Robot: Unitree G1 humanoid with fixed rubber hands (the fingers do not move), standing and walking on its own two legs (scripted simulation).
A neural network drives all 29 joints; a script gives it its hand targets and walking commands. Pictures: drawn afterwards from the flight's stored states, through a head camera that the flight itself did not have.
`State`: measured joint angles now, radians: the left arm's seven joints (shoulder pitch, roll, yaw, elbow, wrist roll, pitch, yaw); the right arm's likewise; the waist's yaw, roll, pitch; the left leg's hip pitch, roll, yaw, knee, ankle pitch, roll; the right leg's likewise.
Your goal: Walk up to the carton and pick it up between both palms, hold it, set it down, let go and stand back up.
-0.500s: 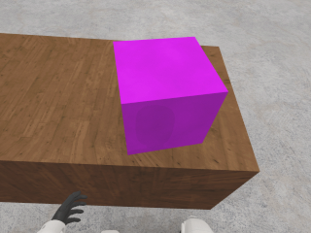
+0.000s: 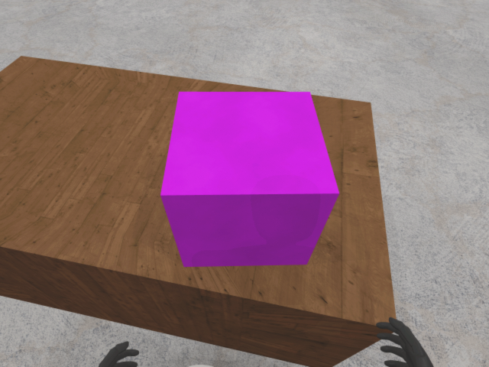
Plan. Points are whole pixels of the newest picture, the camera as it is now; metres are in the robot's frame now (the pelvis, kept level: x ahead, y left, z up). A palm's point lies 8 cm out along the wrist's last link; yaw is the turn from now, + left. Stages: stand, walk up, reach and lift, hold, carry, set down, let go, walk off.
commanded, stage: walk up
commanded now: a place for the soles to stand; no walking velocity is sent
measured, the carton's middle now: (245, 181) +0.48 +0.04 -0.03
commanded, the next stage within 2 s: none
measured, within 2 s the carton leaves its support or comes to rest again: neither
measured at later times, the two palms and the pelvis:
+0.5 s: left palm out of the picture +0.08 +0.26 -0.09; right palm out of the picture +0.11 -0.26 -0.10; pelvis -0.01 -0.01 +0.01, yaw +2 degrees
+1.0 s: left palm out of the picture +0.07 +0.28 -0.10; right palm out of the picture +0.16 -0.23 -0.08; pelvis +0.00 +0.01 +0.01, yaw +2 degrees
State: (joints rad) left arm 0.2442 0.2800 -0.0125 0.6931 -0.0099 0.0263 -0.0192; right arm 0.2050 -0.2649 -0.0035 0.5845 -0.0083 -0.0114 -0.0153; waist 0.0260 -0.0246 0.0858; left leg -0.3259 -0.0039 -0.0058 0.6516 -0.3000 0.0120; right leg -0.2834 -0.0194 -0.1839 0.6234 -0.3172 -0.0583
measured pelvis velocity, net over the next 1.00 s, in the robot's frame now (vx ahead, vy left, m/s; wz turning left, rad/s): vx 0.00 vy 0.01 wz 0.03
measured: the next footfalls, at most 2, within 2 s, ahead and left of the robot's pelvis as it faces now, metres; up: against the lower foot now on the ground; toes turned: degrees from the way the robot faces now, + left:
left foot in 1.48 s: +0.03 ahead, +0.19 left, +0.00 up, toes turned +3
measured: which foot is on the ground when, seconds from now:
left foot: down 0.00-1.00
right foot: down 0.00-1.00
